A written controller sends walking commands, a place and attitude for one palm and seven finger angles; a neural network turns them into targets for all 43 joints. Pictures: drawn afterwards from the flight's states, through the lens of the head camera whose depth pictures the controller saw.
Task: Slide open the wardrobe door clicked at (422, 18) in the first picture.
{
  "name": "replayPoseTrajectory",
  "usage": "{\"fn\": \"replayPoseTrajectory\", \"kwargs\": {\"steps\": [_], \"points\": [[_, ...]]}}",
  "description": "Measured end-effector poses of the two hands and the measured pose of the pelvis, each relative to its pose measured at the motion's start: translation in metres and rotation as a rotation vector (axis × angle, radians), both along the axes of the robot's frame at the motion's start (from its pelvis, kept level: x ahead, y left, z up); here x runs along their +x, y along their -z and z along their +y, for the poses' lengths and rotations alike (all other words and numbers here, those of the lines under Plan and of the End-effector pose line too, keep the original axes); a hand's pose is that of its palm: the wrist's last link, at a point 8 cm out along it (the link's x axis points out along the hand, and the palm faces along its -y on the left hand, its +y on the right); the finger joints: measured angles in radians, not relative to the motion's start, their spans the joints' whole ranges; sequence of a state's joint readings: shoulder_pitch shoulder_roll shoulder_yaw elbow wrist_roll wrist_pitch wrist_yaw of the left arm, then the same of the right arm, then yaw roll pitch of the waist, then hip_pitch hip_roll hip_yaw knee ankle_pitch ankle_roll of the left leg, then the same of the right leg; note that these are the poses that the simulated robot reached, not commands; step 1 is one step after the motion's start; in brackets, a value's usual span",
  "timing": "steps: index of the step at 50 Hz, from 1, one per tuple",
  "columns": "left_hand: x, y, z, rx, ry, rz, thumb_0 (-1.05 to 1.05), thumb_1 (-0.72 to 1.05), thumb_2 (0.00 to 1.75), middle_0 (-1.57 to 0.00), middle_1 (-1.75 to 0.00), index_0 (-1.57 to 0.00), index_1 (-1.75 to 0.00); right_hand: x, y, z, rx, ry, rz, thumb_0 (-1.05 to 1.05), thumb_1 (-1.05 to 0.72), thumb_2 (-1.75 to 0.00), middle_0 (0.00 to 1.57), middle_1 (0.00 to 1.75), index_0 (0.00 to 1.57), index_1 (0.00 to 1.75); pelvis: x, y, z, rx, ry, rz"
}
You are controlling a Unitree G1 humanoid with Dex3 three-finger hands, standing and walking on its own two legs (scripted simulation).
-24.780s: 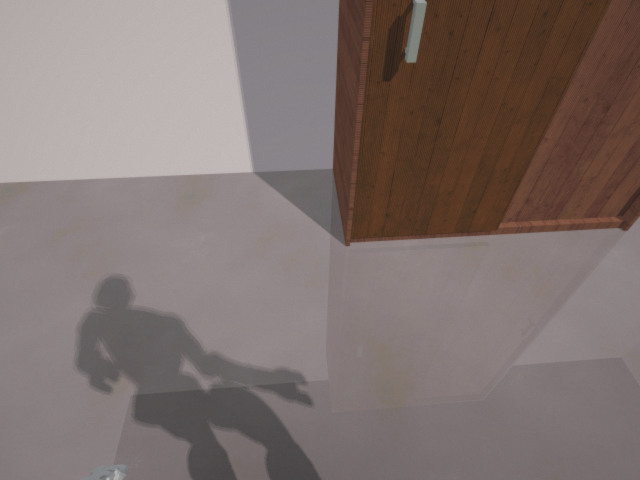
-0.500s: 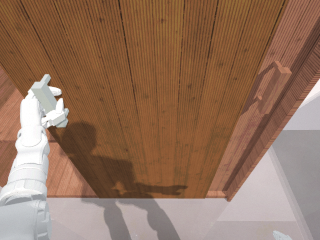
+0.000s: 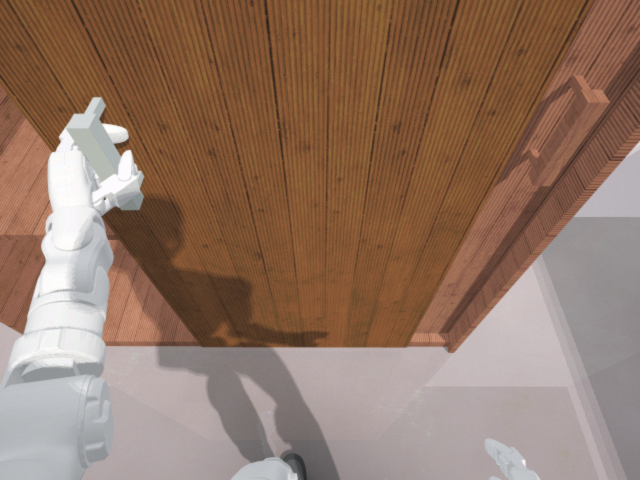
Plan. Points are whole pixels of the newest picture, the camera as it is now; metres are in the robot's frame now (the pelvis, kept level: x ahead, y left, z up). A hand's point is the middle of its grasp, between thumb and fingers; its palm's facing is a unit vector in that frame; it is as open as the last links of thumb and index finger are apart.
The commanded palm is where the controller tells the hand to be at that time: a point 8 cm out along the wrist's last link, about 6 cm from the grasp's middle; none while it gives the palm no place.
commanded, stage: stop walking and hold the door there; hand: left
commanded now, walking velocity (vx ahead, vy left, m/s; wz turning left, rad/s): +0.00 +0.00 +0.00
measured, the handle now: (115, 155) +0.47 +0.30 +0.11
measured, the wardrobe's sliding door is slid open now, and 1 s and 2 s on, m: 0.47 0.47 0.47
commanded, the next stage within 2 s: loosen the grip on the handle in 0.36 s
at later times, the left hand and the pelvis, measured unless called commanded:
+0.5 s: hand (126, 178) +0.43 +0.27 +0.11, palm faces +0.39 -0.90 -0.19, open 5.9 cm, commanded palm +0.38 +0.31 +0.11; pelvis +0.01 -0.02 +0.00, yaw -1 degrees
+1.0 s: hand (124, 181) +0.43 +0.28 +0.11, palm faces +0.39 -0.90 -0.18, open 13.5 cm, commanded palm +0.39 +0.31 +0.11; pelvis -0.01 -0.01 -0.01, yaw +0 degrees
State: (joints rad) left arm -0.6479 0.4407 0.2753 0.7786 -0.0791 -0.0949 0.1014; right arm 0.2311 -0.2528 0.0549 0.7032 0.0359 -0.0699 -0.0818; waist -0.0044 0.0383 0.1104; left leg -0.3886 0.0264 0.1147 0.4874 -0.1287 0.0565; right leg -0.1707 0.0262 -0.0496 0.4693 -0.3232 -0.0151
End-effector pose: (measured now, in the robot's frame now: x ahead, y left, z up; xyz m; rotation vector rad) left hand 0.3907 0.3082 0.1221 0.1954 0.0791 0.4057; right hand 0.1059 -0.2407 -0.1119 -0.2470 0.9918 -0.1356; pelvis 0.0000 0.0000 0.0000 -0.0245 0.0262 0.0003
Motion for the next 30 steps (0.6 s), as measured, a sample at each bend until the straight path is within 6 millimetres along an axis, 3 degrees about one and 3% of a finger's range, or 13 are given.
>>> {"fn": "replayPoseTrajectory", "kwargs": {"steps": [7, 12, 23, 30], "points": [[0.000, -0.001, -0.001, -0.014, -0.014, 0.010, -0.11, 0.69, 0.77, -0.36, -1.32, -0.35, -1.40, -0.022, -0.012, -0.047, -0.107, 0.086, 0.013, 0.01, -0.90, -0.90, 0.20, 0.30, 0.20, 0.30, 0.004, 0.001, -0.008, 0.002, 0.007, -0.007], [0.000, -0.001, -0.002, -0.021, -0.025, 0.016, -0.10, 0.69, 0.78, -0.35, -1.31, -0.35, -1.40, -0.029, -0.017, -0.063, -0.139, 0.123, 0.011, 0.01, -0.90, -0.90, 0.20, 0.30, 0.20, 0.30, 0.007, 0.001, -0.012, 0.003, 0.012, -0.010], [0.000, -0.001, -0.002, -0.019, -0.029, 0.020, -0.10, 0.68, 0.78, -0.36, -1.30, -0.36, -1.40, -0.025, -0.010, -0.050, -0.088, 0.132, 0.007, 0.01, -0.90, -0.90, 0.20, 0.30, 0.20, 0.30, 0.012, 0.002, -0.015, 0.005, 0.025, -0.011], [0.000, -0.003, 0.005, -0.082, -0.002, 0.060, -0.06, 0.54, 0.73, -0.35, -1.29, -0.41, -1.40, -0.018, -0.014, -0.042, -0.047, 0.058, -0.069, 0.01, -0.90, -0.90, 0.20, 0.30, 0.20, 0.30, 0.000, 0.006, -0.019, 0.021, 0.001, 0.047]]}}
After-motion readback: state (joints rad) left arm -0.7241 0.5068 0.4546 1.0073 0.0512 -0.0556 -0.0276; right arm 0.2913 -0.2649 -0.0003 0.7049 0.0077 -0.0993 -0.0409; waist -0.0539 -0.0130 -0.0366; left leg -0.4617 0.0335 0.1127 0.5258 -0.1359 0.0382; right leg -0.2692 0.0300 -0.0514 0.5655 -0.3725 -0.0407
